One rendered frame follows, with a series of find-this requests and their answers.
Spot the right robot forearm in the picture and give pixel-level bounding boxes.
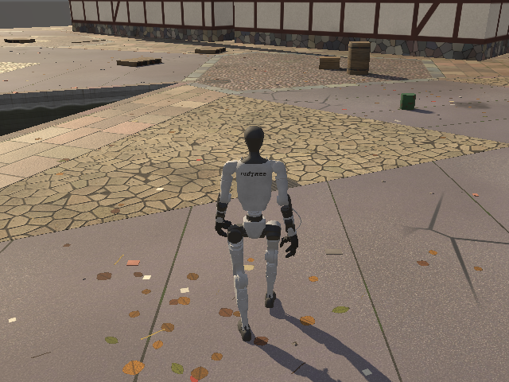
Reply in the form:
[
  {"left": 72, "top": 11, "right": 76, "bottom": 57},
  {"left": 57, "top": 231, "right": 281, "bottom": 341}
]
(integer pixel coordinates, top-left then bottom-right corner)
[{"left": 281, "top": 194, "right": 297, "bottom": 236}]

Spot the left robot forearm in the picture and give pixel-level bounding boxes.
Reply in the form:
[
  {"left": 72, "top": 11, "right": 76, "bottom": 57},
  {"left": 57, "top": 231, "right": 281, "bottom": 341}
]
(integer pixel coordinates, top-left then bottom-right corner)
[{"left": 216, "top": 192, "right": 228, "bottom": 223}]

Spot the left robot shin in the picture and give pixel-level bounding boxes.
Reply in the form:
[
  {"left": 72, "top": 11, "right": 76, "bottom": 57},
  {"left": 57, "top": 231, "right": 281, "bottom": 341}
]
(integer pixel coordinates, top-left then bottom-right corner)
[{"left": 234, "top": 275, "right": 249, "bottom": 330}]

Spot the right robot upper arm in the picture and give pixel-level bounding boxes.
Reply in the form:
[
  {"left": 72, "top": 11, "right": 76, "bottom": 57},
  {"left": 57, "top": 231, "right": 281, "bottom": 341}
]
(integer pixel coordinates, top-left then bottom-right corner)
[{"left": 270, "top": 160, "right": 289, "bottom": 206}]

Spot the left robot upper arm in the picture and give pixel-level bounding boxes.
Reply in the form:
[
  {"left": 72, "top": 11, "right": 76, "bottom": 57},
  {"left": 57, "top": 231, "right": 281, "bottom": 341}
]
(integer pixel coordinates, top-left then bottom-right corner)
[{"left": 219, "top": 160, "right": 238, "bottom": 204}]

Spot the robot left foot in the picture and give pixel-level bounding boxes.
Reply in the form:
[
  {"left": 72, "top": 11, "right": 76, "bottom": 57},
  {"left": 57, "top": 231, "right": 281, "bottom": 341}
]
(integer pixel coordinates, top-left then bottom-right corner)
[{"left": 237, "top": 319, "right": 251, "bottom": 341}]

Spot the left robot hand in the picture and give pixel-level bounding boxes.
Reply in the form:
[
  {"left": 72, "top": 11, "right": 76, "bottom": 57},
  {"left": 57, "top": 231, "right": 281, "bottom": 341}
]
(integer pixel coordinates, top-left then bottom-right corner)
[{"left": 215, "top": 220, "right": 232, "bottom": 237}]

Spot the right robot hand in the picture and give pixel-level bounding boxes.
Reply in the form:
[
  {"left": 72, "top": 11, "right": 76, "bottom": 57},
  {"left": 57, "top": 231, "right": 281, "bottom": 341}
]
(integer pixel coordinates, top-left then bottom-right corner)
[{"left": 280, "top": 234, "right": 298, "bottom": 258}]

